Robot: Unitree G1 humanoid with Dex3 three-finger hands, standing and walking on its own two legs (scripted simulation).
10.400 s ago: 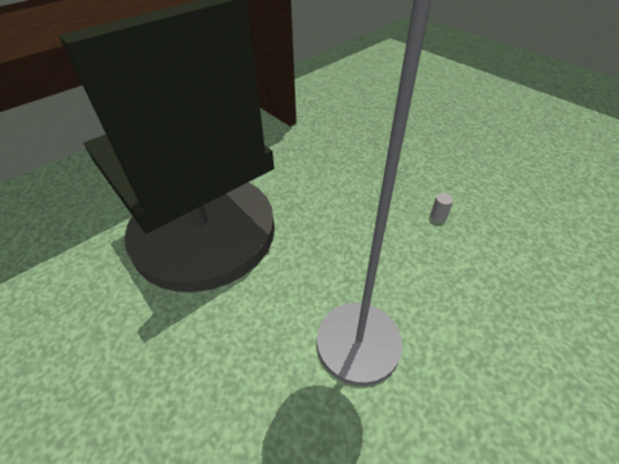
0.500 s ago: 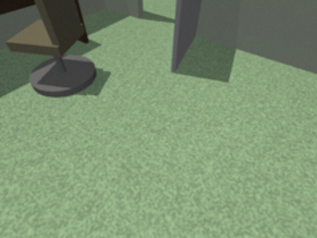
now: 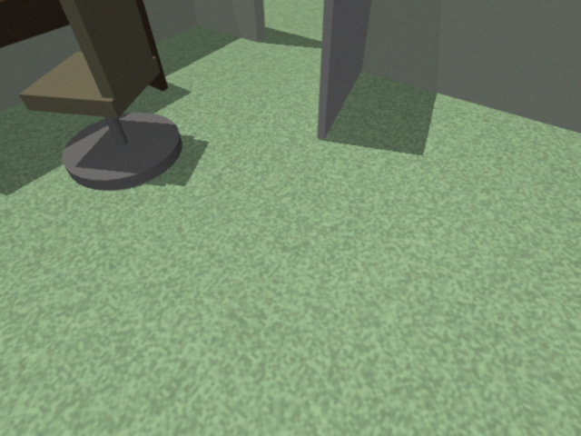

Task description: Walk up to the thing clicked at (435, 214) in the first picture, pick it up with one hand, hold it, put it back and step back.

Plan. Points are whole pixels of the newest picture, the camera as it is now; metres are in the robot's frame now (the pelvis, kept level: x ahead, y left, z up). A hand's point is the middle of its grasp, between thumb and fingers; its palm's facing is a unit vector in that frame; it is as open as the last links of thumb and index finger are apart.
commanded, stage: walk up
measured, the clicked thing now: out of the picture -0.40 +1.34 -0.72
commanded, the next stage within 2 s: stand in 0.02 s
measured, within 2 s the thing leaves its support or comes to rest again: neither
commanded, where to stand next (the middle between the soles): +0.06 -0.01 m, yaw +0 degrees
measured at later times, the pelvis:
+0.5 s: pelvis +0.02 +0.00 +0.00, yaw +0 degrees
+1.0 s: pelvis +0.02 -0.01 +0.00, yaw +0 degrees
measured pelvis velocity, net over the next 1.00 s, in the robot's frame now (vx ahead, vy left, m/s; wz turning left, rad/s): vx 0.02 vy -0.01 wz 0.00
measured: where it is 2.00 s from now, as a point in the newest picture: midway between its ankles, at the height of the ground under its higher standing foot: outside the picture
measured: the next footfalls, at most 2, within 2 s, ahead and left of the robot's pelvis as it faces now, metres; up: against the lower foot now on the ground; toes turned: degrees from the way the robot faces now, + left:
left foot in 1.56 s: +0.01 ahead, +0.08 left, +0.00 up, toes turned +38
right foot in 1.88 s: +0.18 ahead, -0.11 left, +0.00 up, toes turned +52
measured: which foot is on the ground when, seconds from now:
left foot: down 0.00-1.00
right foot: down 0.00-1.00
